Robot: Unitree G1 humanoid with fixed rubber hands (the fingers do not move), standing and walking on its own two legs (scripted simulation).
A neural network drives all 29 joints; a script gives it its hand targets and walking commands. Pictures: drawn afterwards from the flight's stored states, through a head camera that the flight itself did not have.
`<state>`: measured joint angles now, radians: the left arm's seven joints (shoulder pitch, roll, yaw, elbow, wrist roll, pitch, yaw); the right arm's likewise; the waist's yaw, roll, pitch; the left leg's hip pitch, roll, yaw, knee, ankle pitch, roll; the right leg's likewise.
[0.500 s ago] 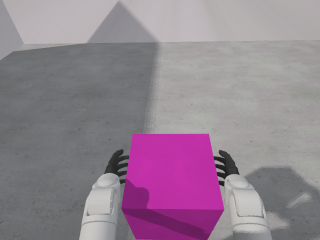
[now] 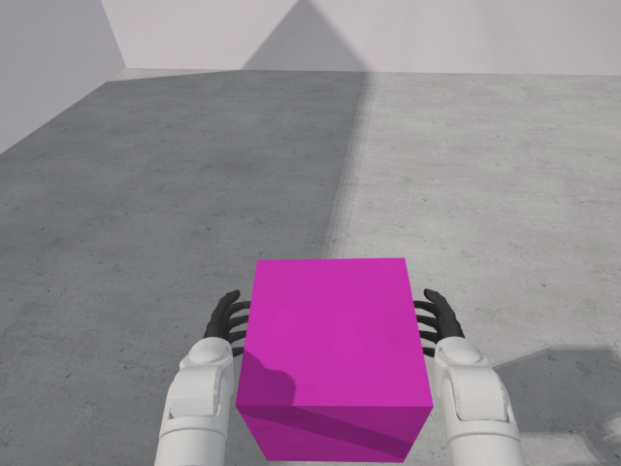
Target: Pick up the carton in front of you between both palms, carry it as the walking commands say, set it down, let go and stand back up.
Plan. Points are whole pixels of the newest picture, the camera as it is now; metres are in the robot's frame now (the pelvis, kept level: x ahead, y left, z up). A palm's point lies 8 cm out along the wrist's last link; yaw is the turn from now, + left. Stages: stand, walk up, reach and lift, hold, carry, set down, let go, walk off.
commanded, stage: hold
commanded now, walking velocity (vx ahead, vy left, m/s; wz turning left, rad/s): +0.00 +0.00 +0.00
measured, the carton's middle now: (332, 364) +0.30 +0.00 -0.05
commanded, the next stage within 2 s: set down in 0.32 s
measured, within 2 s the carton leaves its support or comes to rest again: neither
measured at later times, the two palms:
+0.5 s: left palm (243, 336) +0.29 +0.12 +0.04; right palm (469, 334) +0.30 -0.18 +0.03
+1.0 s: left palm (272, 366) +0.35 +0.11 -0.16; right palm (438, 371) +0.35 -0.19 -0.18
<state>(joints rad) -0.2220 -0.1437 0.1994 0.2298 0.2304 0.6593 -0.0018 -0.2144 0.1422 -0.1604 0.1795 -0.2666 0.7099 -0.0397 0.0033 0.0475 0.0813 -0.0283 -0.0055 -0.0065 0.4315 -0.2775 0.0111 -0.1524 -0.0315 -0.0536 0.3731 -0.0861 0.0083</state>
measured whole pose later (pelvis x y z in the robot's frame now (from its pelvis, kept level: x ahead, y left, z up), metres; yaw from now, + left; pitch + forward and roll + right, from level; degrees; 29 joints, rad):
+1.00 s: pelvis -0.03 -0.01 -0.09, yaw +2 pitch +27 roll +2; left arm -0.61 -0.17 0.39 0.53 0.21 0.14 0.07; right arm -0.63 0.05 -0.37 0.53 -0.26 0.18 0.01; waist -0.03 0.07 0.05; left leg -1.08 -0.05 -0.03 1.04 -0.43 -0.01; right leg -1.20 -0.03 0.00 0.96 -0.23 -0.01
